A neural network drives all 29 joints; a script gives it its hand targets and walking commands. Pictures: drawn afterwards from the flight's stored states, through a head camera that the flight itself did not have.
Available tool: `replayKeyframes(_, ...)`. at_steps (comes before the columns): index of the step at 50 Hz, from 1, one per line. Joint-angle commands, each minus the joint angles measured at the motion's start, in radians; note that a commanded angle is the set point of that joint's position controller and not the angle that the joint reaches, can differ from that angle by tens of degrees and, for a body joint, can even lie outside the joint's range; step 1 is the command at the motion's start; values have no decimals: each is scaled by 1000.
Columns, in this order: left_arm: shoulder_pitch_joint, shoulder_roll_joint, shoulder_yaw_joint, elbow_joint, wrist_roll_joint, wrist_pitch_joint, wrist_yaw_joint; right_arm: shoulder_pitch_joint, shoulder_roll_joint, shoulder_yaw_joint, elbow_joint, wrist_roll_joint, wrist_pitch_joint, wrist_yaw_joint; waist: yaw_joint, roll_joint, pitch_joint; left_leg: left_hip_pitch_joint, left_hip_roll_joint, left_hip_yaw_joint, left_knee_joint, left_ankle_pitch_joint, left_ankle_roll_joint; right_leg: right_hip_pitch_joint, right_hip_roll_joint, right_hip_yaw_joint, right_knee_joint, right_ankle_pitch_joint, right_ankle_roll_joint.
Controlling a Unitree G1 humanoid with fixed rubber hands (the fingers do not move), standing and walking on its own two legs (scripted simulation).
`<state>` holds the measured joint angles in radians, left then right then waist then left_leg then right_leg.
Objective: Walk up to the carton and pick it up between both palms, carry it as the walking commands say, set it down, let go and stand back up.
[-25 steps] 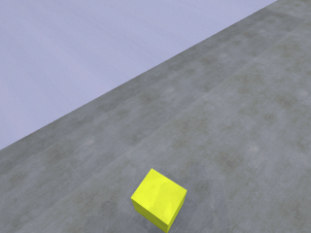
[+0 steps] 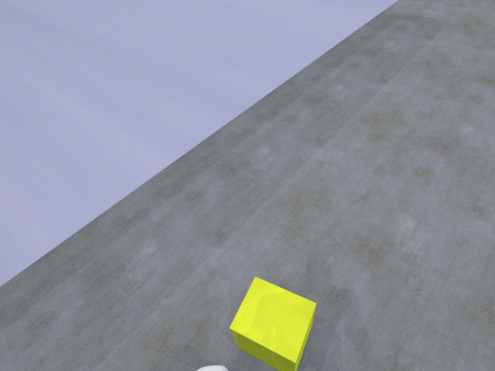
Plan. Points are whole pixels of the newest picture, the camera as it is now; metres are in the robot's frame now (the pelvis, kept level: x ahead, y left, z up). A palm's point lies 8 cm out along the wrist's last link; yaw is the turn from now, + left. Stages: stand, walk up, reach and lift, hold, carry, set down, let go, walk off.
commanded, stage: walk up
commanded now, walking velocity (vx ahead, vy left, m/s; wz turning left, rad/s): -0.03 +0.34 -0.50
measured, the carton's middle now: (274, 327) +0.38 +0.01 -0.65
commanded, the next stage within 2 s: none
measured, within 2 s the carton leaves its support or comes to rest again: neither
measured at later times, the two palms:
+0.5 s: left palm out of the picture +0.09 +0.46 -0.15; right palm out of the picture +0.01 -0.03 -0.09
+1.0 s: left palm out of the picture +0.17 +0.63 -0.16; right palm out of the picture -0.01 +0.16 -0.09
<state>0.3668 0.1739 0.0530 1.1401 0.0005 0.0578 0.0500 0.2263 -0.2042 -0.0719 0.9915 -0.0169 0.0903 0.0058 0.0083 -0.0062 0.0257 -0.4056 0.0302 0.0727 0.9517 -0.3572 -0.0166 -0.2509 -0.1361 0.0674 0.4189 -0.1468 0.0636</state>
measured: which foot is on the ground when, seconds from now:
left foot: up 0.00-0.14, down 0.16-0.52, up 0.54-0.70, down 0.72-1.00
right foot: down 0.00-0.14, up 0.16-0.58, down 0.60-0.72, up 0.74-1.00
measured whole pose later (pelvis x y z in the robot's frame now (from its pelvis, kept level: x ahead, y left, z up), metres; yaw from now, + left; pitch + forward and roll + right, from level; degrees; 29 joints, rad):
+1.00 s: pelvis +0.04 +0.40 +0.01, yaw -17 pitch +0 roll -9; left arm 0.19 0.29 0.06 0.93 0.00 0.12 0.00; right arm 0.37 -0.17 -0.01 0.85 0.00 0.01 -0.03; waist 0.04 0.01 0.05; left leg -0.24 0.10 0.04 0.53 -0.30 0.00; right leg -0.43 0.02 0.01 1.18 -0.37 0.08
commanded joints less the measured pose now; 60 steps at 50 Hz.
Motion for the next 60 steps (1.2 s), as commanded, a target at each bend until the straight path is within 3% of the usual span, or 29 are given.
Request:
replayKeyframes(1, 9, 269, 64, -78, 58, 3, 15, 32, -104, -29, -80, -15, 4, 14, 33, -334, 139, 30, 18, -89, -159, -26, -29, -235, -178, 318, -255, -424, -112)
replayKeyframes(4, -132, 281, 66, -143, 56, 15, 10, 192, -107, -29, -64, -5, -6, 15, -69, -254, 91, 291, 14, -17, -411, 73, -7, -383, -132, 239, -187, -489, -85)
replayKeyframes(6, -99, 119, 16, -201, 33, 18, 8, 325, -232, -38, -66, -30, -42, 0, -118, 341, 5, 242, 332, -363, -829, -292, 6, -466, 165, -126, 452, -339, 5)
replayKeyframes(7, -106, 104, 1, -211, 37, 26, 3, 188, -219, -41, -107, -31, -53, -10, -61, 413, 83, 30, 342, -328, -864, -453, -50, -464, 123, -57, 591, -274, 0)
replayKeyframes(14, 36, 132, 26, -185, 47, 3, -40, 118, -133, -2, -191, 7, -99, -44, 48, 78, -11, 272, 257, -36, -694, 225, -104, -436, 87, -47, 861, -93, -10)
replayKeyframes(17, -70, 122, 23, -221, 35, 22, -50, 200, -123, 3, -165, 1, -111, -40, 3, 142, 9, 328, 244, -40, -725, 159, -121, -432, 116, -71, 907, -83, -6)
replayKeyframes(19, 6, 124, 26, -204, 30, 21, -57, 230, -146, -13, -173, 21, -105, -38, 28, 261, 13, 389, 208, 48, -735, 614, -327, -365, 160, -144, 887, -129, 5)
replayKeyframes(21, 222, 148, 40, -139, 19, 12, -47, 138, -157, -28, -232, 46, -96, -44, 130, 426, -1, 387, 129, 205, -689, 1527, -563, -169, 238, -307, 655, -262, 10)
replayKeyframes(23, 377, 250, 52, -91, 13, 4, -29, 12, -265, -61, -275, 40, -77, -54, 220, 338, -80, 393, 60, 296, -494, 1984, -658, 29, 302, -424, 224, -393, -15)
replayKeyframes(24, 541, 287, 75, -68, 5, -10, -13, -129, -293, -74, -307, 50, -61, -68, 353, 186, -48, 204, -30, 318, 0, 1882, -661, 158, 218, -376, -117, -372, -159)
replayKeyframes(25, 457, 310, 89, -42, -14, -31, -4, -145, -277, -84, -324, 87, -52, -78, 363, -482, -13, -8, -67, 85, 777, 510, -462, 167, 17, -100, -219, -19, -277)
replayKeyframes(26, 106, 211, 63, -167, 2, -37, -1, 64, -169, -43, -295, 64, -56, -78, 100, -613, -5, -104, 83, -295, 945, -484, -140, -74, -194, 199, -66, 92, -298)
replayKeyframes(27, -244, 177, 47, -274, -6, -23, -30, 171, -138, -22, -248, 7, -52, -79, -100, -286, -36, 246, 220, -518, 658, -404, 65, -481, -182, 216, 39, -12, -225)
replayKeyframes(28, -505, 233, 42, -399, -8, -18, -33, 353, -151, -14, -190, 8, -41, -85, -275, -172, -41, 380, 176, -385, 370, -279, 128, -598, -178, 172, 62, 9, -176)
replayKeyframes(30, -296, 250, 18, -358, 42, -41, -32, 186, -90, 19, -209, 17, -26, -26, -134, 100, 48, 93, -51, 13, 84, -133, -1, -311, -118, 95, -172, -287, -95)
replayKeyframes(33, -191, 315, 36, -297, 40, -1, -46, 115, -109, 29, -245, 22, -10, -23, -42, -218, 89, 182, 51, -35, -307, -70, 7, -299, -99, 90, 24, -278, -131)
replayKeyframes(34, -109, 240, 32, -297, 37, 5, -41, 151, -169, 7, -206, 17, -26, -22, -36, 34, 78, 194, 161, -184, -549, -82, 26, -276, -35, -7, 220, -306, -79)
replayKeyframes(35, -76, 134, 22, -322, 36, 17, -42, 143, -267, -7, -203, -5, -43, -20, -25, 459, 126, 113, 405, -534, -764, 139, 77, -382, 164, -139, 562, -476, -15)
replayKeyframes(36, -81, 171, 25, -291, 26, 41, -35, 117, -336, -16, -232, -7, -63, -27, -13, 251, 155, 2, 466, -507, -704, 570, 65, -355, 113, -10, 736, -462, -7)
replayKeyframes(37, -26, 162, 23, -295, 23, 40, -48, 124, -337, -17, -212, 4, -78, -26, 16, 264, 147, 3, 462, -512, -712, 687, -22, -338, 125, 36, 790, -426, 14)
replayKeyframes(38, -141, 169, 33, -308, 26, 50, -56, 165, -298, -8, -204, 3, -79, -37, -34, 64, 129, 37, 405, -437, -688, 711, -64, -328, 100, 58, 791, -373, 13)
replayKeyframes(41, -69, 155, 24, -257, 19, 53, -64, 106, -246, -9, -231, 15, -86, -46, 15, 338, 49, 223, 273, -171, -538, 977, -142, -353, 131, 12, 809, -261, 5)
replayKeyframes(45, -108, 160, 27, -219, 16, 51, -68, 219, -150, -6, -189, 27, -97, -44, -30, 141, -55, 469, 227, -97, -571, 858, -191, -348, 148, -30, 806, -156, 5)
replayKeyframes(48, -112, 153, 39, -207, 5, 50, -67, 271, -196, -24, -166, 31, -115, -51, -44, 243, -89, 522, 229, -87, -544, 1161, -236, -320, 189, -63, 769, -172, 19)
replayKeyframes(51, -103, 146, 20, -173, 6, 48, -68, 293, -166, -24, -174, 21, -103, -55, -60, 241, -57, 489, 213, -33, -582, 1021, -245, -291, 188, -87, 696, -167, 11)
replayKeyframes(52, -119, 157, 26, -178, 14, 45, -70, 278, -182, -20, -180, 6, -103, -60, -65, 225, -95, 503, 223, -29, -603, 878, -160, -287, 172, -92, 665, -146, 7)
replayKeyframes(55, -40, 173, 35, -157, 29, 57, -80, 221, -177, -36, -197, 18, -80, -61, -10, 240, -22, 356, 207, -34, -719, 613, -312, -234, 195, -140, 641, -160, 17)
replayKeyframes(58, 17, 176, 30, -155, 31, 54, -77, 178, -153, -26, -206, 3, -66, -73, 0, 211, -21, 230, 197, -16, -815, 183, -250, -142, 175, -159, 557, -183, 1)
replayKeyframes(60, -43, 162, 25, -165, 29, 52, -81, 156, -160, -18, -191, -4, -63, -77, -13, 132, 11, 201, 291, -91, -795, 60, -88, -211, 130, -80, 678, -165, -6)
